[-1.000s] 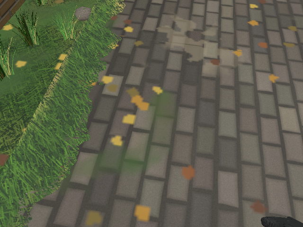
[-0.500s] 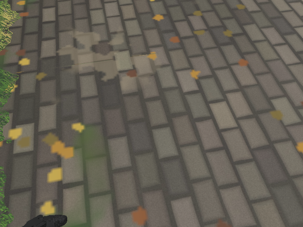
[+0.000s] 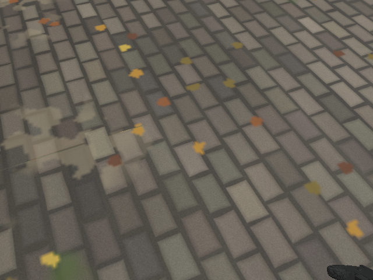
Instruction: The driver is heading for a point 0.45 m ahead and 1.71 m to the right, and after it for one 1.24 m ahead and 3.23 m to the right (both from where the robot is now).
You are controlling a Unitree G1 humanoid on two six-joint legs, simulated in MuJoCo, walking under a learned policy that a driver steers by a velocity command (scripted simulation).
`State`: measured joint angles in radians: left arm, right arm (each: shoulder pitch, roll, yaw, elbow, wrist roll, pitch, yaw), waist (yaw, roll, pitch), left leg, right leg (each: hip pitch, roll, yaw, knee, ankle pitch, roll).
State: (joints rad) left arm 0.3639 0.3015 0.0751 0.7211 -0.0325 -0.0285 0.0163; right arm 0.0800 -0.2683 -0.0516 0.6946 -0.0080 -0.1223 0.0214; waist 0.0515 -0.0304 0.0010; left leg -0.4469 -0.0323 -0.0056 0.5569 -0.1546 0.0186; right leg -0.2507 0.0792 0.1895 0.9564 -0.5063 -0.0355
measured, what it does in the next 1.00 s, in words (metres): walks ahead, turning right: right foot, then left foot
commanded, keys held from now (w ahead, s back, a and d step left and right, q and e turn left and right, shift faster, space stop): w+e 1.00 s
